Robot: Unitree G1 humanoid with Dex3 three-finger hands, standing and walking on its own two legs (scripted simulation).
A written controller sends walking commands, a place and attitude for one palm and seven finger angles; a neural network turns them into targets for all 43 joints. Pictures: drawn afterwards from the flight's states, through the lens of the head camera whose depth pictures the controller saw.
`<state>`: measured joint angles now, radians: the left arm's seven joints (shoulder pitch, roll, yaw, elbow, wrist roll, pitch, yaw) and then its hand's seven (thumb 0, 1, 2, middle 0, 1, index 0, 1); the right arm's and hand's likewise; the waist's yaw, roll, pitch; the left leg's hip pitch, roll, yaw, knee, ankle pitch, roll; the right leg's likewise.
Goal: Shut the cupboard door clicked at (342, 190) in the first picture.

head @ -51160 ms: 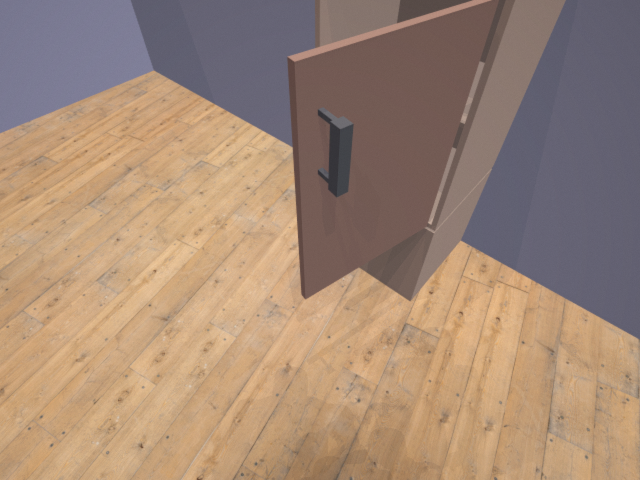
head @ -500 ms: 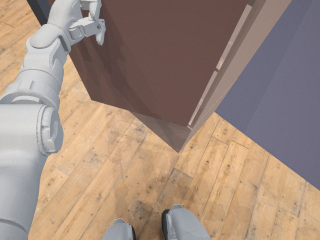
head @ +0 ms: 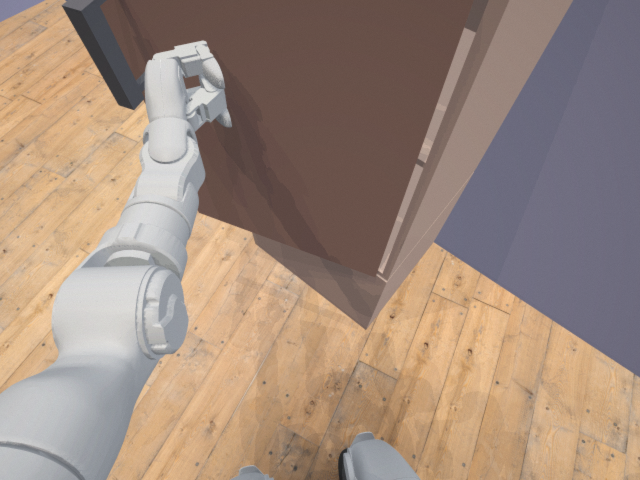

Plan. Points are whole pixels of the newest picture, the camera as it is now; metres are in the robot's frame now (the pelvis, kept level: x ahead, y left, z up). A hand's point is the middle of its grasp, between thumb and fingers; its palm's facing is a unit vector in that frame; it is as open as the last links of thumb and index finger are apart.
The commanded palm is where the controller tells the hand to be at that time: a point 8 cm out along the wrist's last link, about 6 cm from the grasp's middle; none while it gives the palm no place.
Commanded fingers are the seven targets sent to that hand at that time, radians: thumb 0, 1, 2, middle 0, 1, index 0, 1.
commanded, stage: pull the fist back off the door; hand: left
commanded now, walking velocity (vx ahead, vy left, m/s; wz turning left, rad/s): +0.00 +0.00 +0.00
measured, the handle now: (119, 47) +0.63 +0.16 +0.14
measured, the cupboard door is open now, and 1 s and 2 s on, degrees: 17 17 17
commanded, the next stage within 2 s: draw the hand back to the body in 0.56 s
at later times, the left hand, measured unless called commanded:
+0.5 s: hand (205, 155) +0.44 +0.06 +0.15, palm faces -0.02 -1.00 +0.00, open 3.1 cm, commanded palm +0.43 +0.11 +0.15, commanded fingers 0.00 0.90 0.90 -1.30 -1.50 -1.30 -1.50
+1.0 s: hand (142, 206) +0.39 +0.12 +0.15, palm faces +0.03 -1.00 -0.02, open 3.1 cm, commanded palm +0.35 +0.16 +0.17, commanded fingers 0.00 0.90 0.90 -1.30 -1.50 -1.30 -1.50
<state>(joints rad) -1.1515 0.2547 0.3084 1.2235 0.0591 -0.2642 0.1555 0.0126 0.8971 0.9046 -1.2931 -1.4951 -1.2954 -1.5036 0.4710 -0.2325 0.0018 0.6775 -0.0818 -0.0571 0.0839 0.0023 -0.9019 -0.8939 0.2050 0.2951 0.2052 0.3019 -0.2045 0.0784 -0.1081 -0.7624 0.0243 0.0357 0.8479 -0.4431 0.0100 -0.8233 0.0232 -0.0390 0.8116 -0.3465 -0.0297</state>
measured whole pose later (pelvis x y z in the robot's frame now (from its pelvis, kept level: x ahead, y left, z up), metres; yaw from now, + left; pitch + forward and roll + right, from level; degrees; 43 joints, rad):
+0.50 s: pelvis -0.02 +0.00 +0.02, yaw +1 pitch +10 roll +0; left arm -0.85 0.11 0.11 0.97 -0.08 -0.33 0.09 0.02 0.90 0.90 -1.30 -1.50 -1.30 -1.50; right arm 0.30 -0.27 -0.02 0.68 0.00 -0.10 0.01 0.00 -0.90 -0.89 0.20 0.29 0.20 0.30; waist -0.10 0.03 -0.06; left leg -0.54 0.01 0.02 0.75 -0.38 0.01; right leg -0.60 0.01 -0.05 0.72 -0.29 -0.03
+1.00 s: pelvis -0.02 +0.00 +0.03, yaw -1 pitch +5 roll +0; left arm -0.48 0.16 0.14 0.61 -0.14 -0.17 0.00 0.02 0.90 0.90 -1.30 -1.50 -1.30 -1.50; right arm 0.38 -0.25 -0.01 0.67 0.04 -0.05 -0.02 0.01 -0.90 -0.89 0.20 0.30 0.20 0.30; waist -0.05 0.05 -0.07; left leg -0.37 0.01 0.06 0.64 -0.36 0.01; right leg -0.45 0.02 -0.01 0.63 -0.27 -0.03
